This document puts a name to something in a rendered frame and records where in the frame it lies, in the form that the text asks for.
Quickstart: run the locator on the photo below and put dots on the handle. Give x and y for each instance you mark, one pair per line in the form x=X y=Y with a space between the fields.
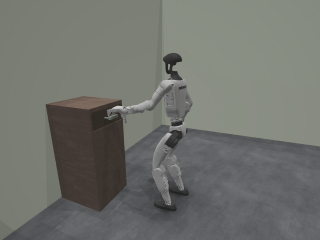
x=111 y=117

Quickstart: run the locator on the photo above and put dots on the robot left upper arm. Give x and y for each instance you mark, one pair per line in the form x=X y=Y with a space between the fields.
x=164 y=87

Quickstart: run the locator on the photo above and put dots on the robot left forearm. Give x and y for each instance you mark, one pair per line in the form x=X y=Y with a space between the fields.
x=140 y=108

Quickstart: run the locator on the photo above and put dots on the robot right upper arm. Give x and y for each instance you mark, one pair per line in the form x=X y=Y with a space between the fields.
x=188 y=99

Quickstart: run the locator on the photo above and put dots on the drawer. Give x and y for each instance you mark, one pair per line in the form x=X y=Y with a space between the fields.
x=98 y=120

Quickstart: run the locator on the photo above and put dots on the robot left foot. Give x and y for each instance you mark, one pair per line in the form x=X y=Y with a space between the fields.
x=162 y=205

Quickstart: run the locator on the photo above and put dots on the robot right forearm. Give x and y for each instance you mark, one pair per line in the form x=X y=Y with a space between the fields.
x=186 y=111

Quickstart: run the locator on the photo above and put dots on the left robot hand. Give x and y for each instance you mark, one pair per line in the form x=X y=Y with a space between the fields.
x=117 y=109

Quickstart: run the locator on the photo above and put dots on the right robot thigh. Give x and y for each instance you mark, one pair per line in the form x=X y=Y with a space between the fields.
x=170 y=158

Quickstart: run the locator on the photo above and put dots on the cabinet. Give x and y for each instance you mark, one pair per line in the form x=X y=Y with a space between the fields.
x=91 y=165

